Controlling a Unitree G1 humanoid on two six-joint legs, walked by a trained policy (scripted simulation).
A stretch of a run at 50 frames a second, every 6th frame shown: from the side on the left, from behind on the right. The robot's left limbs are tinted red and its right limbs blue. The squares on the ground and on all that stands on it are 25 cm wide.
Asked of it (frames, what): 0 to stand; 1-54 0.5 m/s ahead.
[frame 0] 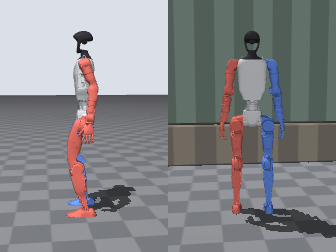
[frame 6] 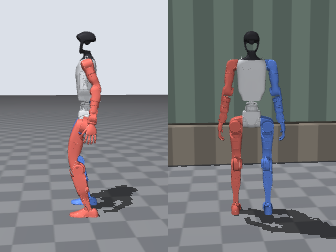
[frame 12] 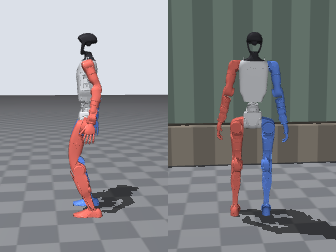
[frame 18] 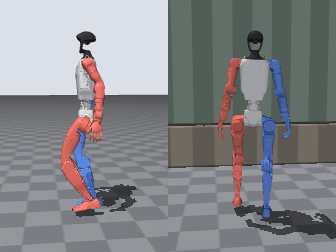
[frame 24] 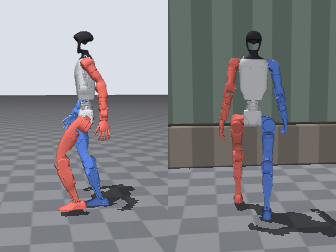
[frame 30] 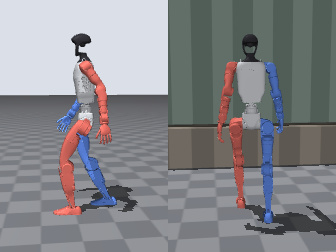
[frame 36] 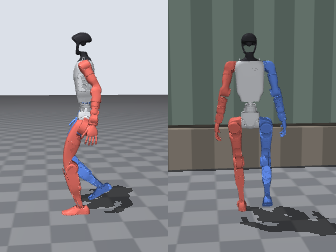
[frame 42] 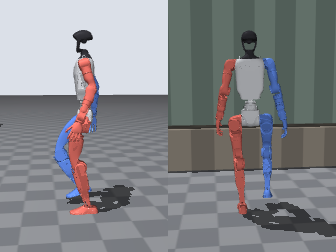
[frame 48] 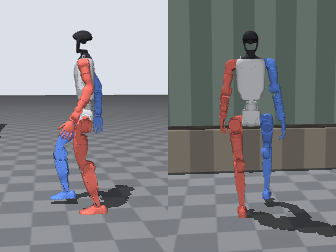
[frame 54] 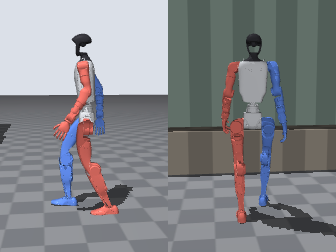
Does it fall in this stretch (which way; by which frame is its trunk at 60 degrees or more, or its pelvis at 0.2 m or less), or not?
no
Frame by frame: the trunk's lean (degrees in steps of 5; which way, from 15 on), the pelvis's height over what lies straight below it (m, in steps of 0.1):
0: 0, 0.8
6: 0, 0.8
12: 0, 0.8
18: 0, 0.8
24: 0, 0.8
30: 5, 0.8
36: 5, 0.8
42: 0, 0.8
48: 5, 0.8
54: 5, 0.8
